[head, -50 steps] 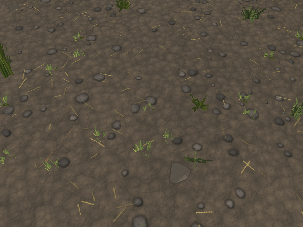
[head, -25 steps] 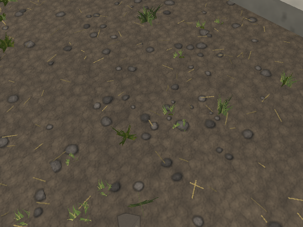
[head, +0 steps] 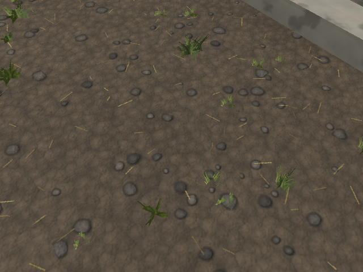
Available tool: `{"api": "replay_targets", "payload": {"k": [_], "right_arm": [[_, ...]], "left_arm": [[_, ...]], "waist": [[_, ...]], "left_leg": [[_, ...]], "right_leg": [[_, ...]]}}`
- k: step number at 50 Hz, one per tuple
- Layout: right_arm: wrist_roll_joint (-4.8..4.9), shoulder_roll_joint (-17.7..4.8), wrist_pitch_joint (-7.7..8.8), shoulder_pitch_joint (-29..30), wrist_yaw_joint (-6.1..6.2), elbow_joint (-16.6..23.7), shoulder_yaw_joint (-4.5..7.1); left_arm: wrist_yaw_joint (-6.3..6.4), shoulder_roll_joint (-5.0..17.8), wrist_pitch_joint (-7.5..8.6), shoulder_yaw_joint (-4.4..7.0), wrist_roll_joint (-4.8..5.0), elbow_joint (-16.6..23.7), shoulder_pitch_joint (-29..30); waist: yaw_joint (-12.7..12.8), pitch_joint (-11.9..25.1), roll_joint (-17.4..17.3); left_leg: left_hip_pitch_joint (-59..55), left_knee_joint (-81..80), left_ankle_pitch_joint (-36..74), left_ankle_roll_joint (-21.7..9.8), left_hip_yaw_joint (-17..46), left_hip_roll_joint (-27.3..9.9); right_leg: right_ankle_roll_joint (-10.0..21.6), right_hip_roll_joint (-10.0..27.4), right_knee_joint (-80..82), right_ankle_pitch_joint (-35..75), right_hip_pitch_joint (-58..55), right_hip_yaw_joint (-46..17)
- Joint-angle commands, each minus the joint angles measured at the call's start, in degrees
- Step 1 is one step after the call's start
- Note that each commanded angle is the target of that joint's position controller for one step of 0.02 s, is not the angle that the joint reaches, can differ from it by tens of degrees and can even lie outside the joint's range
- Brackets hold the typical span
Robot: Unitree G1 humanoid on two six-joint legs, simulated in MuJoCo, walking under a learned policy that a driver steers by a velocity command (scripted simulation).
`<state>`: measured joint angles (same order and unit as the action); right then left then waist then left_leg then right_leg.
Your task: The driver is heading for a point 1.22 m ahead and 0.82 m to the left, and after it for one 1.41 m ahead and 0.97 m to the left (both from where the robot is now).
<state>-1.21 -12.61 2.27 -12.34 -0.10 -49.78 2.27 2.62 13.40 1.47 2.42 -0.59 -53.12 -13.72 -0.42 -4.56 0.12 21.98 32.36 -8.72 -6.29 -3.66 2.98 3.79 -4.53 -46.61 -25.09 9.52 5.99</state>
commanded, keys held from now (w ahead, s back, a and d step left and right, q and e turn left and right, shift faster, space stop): q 1.00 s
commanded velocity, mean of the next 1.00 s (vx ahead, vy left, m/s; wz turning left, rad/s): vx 0.02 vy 0.00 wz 0.55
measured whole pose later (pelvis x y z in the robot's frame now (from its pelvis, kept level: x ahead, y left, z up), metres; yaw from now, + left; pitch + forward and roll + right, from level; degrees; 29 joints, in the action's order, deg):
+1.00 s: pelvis +0.02 -0.03 +0.00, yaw +36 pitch +0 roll +0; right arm -0.6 -16.5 -2.6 -8.4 -1.8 -41.0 3.1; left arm 0.9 18.1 -2.8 3.6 -1.5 -43.4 -13.0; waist 1.2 -4.4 2.7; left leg 14.6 32.5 -17.6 -3.4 -1.0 3.2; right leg -1.2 4.7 -49.1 -29.8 19.6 5.8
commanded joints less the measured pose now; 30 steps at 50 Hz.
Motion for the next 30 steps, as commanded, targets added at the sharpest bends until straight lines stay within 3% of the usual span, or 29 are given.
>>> {"api": "replay_targets", "payload": {"k": [1, 2, 3, 4, 5, 7, 11, 14, 17, 20, 22, 23, 24, 25, 26, 27, 28, 29, 30], "right_arm": [[2.60, -13.57, -0.67, -9.46, 0.18, 1.22, 3.97], [1.86, -10.37, -1.41, -4.96, 0.25, 2.57, 3.31], [1.19, -8.03, -2.19, -2.30, 0.44, 3.20, 2.53], [1.13, -7.65, -2.51, -1.70, 0.72, 3.47, 2.40], [0.73, -8.17, -2.68, -1.61, 0.74, 3.55, 2.55], [0.46, -10.07, -2.56, -2.63, 0.46, 3.60, 3.22], [0.30, -11.78, -3.26, -3.60, 0.39, 4.40, 4.05], [0.08, -12.12, -4.05, -3.32, 0.34, 5.22, 4.44], [-0.24, -12.45, -4.48, -2.55, 0.10, 5.92, 4.80], [-0.17, -12.47, -4.83, -0.73, -0.30, 6.59, 5.00], [0.62, -12.15, -5.15, 1.83, -0.37, 7.20, 4.96], [1.19, -10.37, -5.07, 1.89, -0.17, 7.85, 4.46], [1.89, -6.17, -4.78, -0.58, -0.04, 9.03, 3.51], [0.12, -10.28, -4.56, -0.51, 0.50, 8.25, 4.50], [-0.68, -12.50, -4.52, -0.38, 0.36, 7.72, 5.12], [-0.61, -11.96, -4.75, -1.84, -0.03, 6.69, 5.23], [-0.57, -11.39, -5.25, -3.31, -0.48, 5.98, 5.14], [-0.47, -11.11, -5.71, -4.12, -1.11, 5.59, 4.99], [-0.24, -11.01, -5.98, -3.76, -1.57, 5.68, 4.79]], "left_arm": [[-0.63, 4.51, -0.61, 0.71, -1.24, 4.23, -5.28], [-0.70, 5.65, -0.98, 1.08, -1.04, 4.70, -1.81], [-0.70, 6.36, -1.19, 1.39, -1.00, 5.41, 0.45], [-0.79, 6.59, -1.78, 1.45, -1.33, 6.23, 1.23], [-0.95, 5.76, -2.52, 1.23, -1.59, 6.07, 0.39], [-1.01, 4.71, -3.24, 0.91, -1.16, 6.37, -0.32], [-0.49, 5.44, -3.87, 0.91, -0.66, 8.17, 3.36], [-0.31, 5.87, -3.78, 0.90, -0.35, 9.54, 5.79], [-0.10, 6.01, -3.05, 0.72, 0.16, 10.35, 5.85], [0.21, 6.40, -2.07, 0.60, 0.81, 10.48, 2.62], [0.61, 6.36, -1.33, 0.58, 0.84, 9.59, -2.51], [1.08, 9.05, -0.95, 1.22, 0.18, 9.51, -3.62], [1.37, 15.31, -1.12, 2.40, -0.97, 11.20, -1.15], [0.88, 16.43, -1.51, 2.70, -1.66, 12.61, 3.76], [0.55, 12.32, -1.50, 1.72, -1.46, 13.15, 4.10], [0.30, 9.37, -1.41, 0.90, -0.89, 13.51, 6.32], [0.19, 8.63, -1.39, 0.64, -0.72, 14.12, 7.61], [0.31, 8.63, -1.38, 0.62, -0.73, 14.54, 7.41], [0.25, 8.62, -1.40, 0.63, -0.82, 14.60, 6.08]], "waist": [[-0.39, 16.09, -5.49], [-0.14, 8.80, -1.73], [0.96, 4.79, 0.89], [1.38, 4.06, -0.45], [1.65, 5.11, -2.18], [1.51, 7.32, -3.45], [-0.53, 8.45, -6.20], [-1.72, 7.70, -7.26], [-1.99, 7.71, -7.78], [-0.86, 8.25, -8.64], [2.18, 8.02, -7.84], [2.22, 7.14, -3.61], [-0.27, 7.46, 10.04], [-0.59, 3.88, 10.89], [-1.40, 3.81, 6.01], [-3.01, 3.29, 4.10], [-3.69, 3.67, 5.42], [-3.30, 4.32, 7.92], [-2.41, 4.84, 8.20]], "left_leg": [[-21.73, -9.68, 50.48, -18.57, 30.44, -24.18], [-14.32, -12.10, 36.58, -16.48, 26.67, -20.55], [-9.40, -14.47, 26.19, -13.36, 23.81, -17.00], [-7.10, -15.63, 21.29, -11.32, 21.74, -14.22], [-5.88, -15.88, 19.42, -10.23, 20.12, -12.24], [-6.43, -15.59, 17.87, -9.05, 19.58, -10.72], [-8.59, -16.78, 3.69, -7.53, 23.60, -10.09], [-9.01, -17.55, -5.28, -6.76, 27.19, -9.82], [-9.43, -16.52, -3.62, -6.32, 30.02, -9.87], [-9.30, -14.80, 2.50, -5.13, 33.00, -9.64], [-5.74, -12.64, 0.71, -1.85, 32.84, -7.29], [-1.03, -8.81, -7.13, 1.57, 29.92, -3.59], [7.56, 3.95, -18.88, 5.29, 18.66, 4.90], [11.20, 16.23, -23.39, 6.23, 10.49, 7.06], [8.03, 24.03, -21.49, 6.49, 11.20, 3.49], [7.15, 28.00, -18.39, 6.62, 10.83, 3.00], [7.55, 31.58, -15.87, 7.06, 10.09, 2.86], [8.84, 34.54, -15.01, 7.73, 9.03, 2.71], [9.79, 35.30, -14.87, 8.53, 8.05, 2.31]], "right_leg": [[-3.08, 1.29, -32.67, -7.86, 17.54, -10.23], [-3.55, 2.75, -30.84, -5.10, 19.63, -9.92], [-4.01, 4.18, -26.31, -2.70, 20.25, -9.40], [-4.63, 4.99, -22.32, -0.54, 19.27, -9.13], [-5.25, 4.39, -20.75, 1.21, 17.56, -8.25], [-6.23, 3.89, -16.28, 2.31, 16.73, -7.78], [-7.26, 4.23, -8.47, 2.88, 18.47, -8.48], [-7.22, 4.05, -3.90, 3.16, 18.59, -9.27], [-6.43, 2.93, 0.88, 1.92, 16.09, -9.55], [-4.67, 1.24, 8.92, 0.59, 10.43, -9.59], [-3.13, 0.69, 22.67, 6.34, 1.80, -9.01], [-1.77, 5.90, 31.58, 6.37, -2.77, -13.99], [3.24, 21.47, 37.10, 2.17, -6.72, -30.77], [8.40, 27.47, 37.03, 10.67, 1.19, -35.44], [9.48, 25.82, 34.54, 19.20, 3.70, -30.97], [7.90, 21.75, 32.77, 24.17, 4.36, -24.24], [6.25, 18.36, 31.45, 27.74, 2.68, -18.98], [5.89, 16.85, 30.26, 32.26, 0.43, -15.77], [6.07, 16.28, 29.10, 36.82, -1.71, -13.68]]}}
Keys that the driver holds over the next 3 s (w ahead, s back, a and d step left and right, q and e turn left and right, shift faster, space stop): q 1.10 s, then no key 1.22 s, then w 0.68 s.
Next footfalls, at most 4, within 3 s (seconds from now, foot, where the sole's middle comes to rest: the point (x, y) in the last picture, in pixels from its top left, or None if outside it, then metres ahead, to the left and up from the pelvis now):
0.46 right None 0.11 -0.13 -0.76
0.94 left None -0.01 0.06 -0.76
1.44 right None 0.13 -0.08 -0.76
2.66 left None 0.04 0.13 -0.76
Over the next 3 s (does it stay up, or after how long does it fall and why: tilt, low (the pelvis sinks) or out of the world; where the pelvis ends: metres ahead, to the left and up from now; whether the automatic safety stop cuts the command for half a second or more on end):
stays up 0.16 0.15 0.01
